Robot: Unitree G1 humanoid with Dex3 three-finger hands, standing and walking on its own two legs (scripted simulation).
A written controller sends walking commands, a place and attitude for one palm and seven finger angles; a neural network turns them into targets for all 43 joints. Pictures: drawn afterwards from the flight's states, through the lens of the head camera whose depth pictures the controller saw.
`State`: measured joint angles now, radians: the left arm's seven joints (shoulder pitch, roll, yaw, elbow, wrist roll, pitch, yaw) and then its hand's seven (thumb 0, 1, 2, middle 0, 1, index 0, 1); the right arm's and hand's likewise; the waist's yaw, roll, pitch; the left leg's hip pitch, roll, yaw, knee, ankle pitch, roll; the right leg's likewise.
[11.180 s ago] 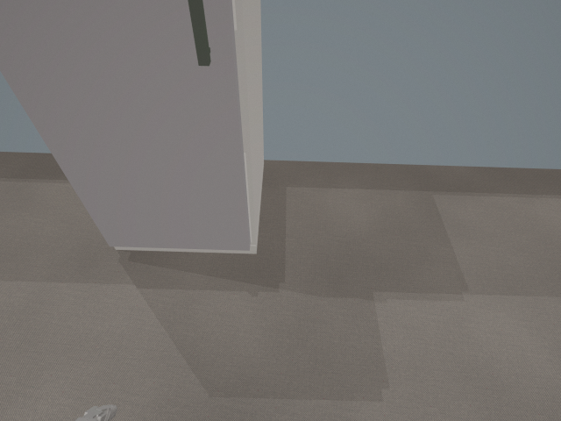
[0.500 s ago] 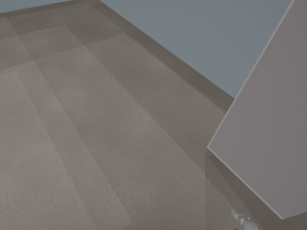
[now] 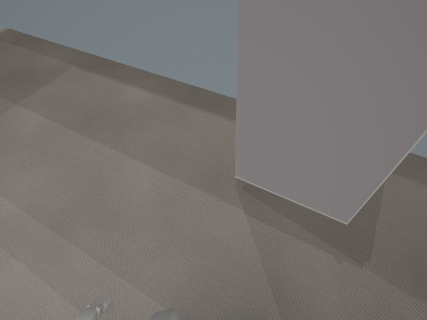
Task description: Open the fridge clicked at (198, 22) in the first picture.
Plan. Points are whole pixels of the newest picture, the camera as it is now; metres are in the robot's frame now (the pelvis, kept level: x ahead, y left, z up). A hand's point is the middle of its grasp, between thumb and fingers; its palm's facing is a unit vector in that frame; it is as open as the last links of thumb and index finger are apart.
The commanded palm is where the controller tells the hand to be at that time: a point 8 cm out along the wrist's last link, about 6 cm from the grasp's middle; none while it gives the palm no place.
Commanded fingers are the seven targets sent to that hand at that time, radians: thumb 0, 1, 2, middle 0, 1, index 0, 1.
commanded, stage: turn to face it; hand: right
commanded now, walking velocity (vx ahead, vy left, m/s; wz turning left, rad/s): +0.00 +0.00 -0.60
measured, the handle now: out of the picture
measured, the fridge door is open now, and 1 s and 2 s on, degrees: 0 0 0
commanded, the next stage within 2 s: take the last steps up to it in 0.64 s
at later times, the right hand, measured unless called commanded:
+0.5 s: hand out of the picture +0.06 -0.19 -0.13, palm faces +0.28 +0.91 -0.30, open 7.4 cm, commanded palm none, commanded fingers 0.00 -0.90 -0.90 0.20 0.30 0.20 0.30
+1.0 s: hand out of the picture -0.15 -0.17 -0.17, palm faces +0.48 +0.86 -0.19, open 7.4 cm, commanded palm none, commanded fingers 0.00 -0.90 -0.90 0.20 0.30 0.20 0.30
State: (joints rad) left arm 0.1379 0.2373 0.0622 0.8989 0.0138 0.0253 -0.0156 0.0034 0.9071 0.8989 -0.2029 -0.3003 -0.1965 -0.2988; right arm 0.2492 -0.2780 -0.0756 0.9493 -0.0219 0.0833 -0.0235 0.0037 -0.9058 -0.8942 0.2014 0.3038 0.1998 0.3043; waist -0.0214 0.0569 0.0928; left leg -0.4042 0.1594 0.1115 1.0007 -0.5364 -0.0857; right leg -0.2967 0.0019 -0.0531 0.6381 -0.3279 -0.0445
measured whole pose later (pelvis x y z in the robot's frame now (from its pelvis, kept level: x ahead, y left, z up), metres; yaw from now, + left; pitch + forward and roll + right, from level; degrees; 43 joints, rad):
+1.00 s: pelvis -0.05 +0.00 +0.02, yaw -26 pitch -2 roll +1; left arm 0.25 0.16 0.03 1.00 0.02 -0.02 0.02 0.00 0.91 0.90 -0.20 -0.30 -0.20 -0.30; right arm 0.33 -0.24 -0.06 1.07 -0.04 0.05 0.01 0.01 -0.91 -0.89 0.20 0.30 0.20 0.30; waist -0.03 0.04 0.02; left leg -0.44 0.08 0.08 1.02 -0.39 -0.04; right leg -0.12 0.00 -0.02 0.44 -0.29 -0.04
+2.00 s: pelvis +0.20 -0.13 +0.02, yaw -27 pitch -1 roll +1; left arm 0.25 0.15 0.05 1.04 0.01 -0.07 0.03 -0.02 0.95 0.90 -0.21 -0.30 -0.20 -0.30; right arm 0.29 -0.16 -0.05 1.10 -0.03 0.00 -0.01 0.00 -0.91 -0.89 0.20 0.30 0.20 0.30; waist -0.02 0.03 0.03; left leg -0.48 0.10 0.07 1.06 -0.32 -0.03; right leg -0.18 -0.02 -0.18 0.40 -0.21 -0.07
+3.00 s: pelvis +0.21 -0.11 +0.01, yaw -28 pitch +0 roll +0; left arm 0.33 0.13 0.02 1.09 0.02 0.00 0.03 0.00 0.90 0.90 -0.21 -0.30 -0.20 -0.30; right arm 0.29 -0.15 -0.02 1.08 -0.02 0.00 -0.03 0.00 -0.91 -0.89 0.20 0.30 0.20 0.30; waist 0.03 -0.02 0.05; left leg -0.23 0.01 0.08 0.50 -0.28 0.02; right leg -0.19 -0.04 -0.04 0.52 -0.33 0.01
